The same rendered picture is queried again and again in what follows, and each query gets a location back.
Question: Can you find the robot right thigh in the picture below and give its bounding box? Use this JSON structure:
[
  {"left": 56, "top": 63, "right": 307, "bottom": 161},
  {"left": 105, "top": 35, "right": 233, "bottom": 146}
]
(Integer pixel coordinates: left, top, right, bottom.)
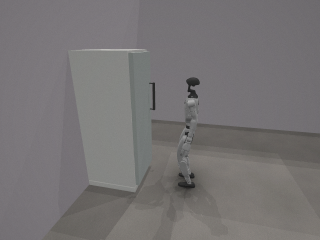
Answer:
[{"left": 179, "top": 128, "right": 187, "bottom": 158}]

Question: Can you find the robot left hand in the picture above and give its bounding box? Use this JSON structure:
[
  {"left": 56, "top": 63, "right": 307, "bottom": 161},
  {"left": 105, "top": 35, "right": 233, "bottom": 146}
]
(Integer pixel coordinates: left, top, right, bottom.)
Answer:
[{"left": 180, "top": 142, "right": 191, "bottom": 158}]

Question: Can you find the fridge door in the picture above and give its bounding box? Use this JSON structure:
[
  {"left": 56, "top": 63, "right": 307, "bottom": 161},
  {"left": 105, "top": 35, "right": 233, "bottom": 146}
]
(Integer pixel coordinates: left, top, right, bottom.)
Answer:
[{"left": 128, "top": 51, "right": 152, "bottom": 186}]

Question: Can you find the handle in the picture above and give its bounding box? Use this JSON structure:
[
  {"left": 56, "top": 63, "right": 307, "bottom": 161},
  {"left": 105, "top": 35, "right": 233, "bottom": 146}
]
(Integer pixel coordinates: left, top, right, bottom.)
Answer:
[{"left": 150, "top": 82, "right": 155, "bottom": 110}]

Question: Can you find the robot left forearm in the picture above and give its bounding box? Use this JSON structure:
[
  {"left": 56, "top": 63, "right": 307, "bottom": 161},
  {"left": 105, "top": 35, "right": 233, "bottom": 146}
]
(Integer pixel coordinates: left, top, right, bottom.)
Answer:
[{"left": 185, "top": 120, "right": 197, "bottom": 144}]

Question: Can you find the left robot foot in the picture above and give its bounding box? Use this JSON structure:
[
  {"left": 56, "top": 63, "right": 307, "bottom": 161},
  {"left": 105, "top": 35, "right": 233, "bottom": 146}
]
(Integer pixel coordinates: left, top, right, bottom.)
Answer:
[{"left": 178, "top": 181, "right": 195, "bottom": 188}]

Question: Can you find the robot left upper arm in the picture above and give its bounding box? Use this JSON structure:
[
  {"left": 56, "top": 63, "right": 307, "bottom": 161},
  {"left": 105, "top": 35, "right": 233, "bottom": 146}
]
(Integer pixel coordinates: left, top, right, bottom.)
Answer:
[{"left": 187, "top": 98, "right": 198, "bottom": 124}]

